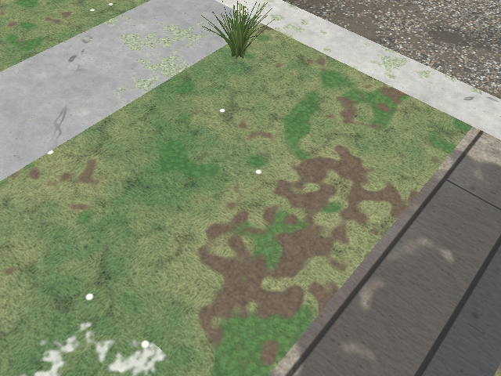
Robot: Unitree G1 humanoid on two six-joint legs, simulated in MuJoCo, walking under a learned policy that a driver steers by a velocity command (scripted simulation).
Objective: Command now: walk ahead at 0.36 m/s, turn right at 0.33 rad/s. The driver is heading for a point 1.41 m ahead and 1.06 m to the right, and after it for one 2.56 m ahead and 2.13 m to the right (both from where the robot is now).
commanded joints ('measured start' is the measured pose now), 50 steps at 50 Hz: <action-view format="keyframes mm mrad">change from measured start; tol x32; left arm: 1 -14 23 3 -71 7 -8 0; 50 -96 85 40 -173 -8 105 -3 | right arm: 1 -67 -161 -33 -53 -1 -14 -11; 50 -163 -229 -66 -164 4 116 -54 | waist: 1 33 135 -18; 14 46 -232 -239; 50 -11 255 -74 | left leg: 1 70 266 -140 -131 570 169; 12 141 240 50 231 634 55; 13 14 170 91 452 461 -5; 14 -334 23 112 807 -376 -78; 16 -488 28 -124 1031 -441 -84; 33 -78 5 -80 156 -82 -59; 36 27 441 -542 -93 81 200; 50 111 347 -80 -14 304 171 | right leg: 1 -63 -28 4 -131 91 24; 12 246 76 -103 -581 255 -74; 14 726 -250 354 -531 1035 -280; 32 272 -67 431 -710 64 -180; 36 -84 207 86 -197 -301 -3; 41 -74 112 54 214 -95 91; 50 105 23 -93 -228 -109 96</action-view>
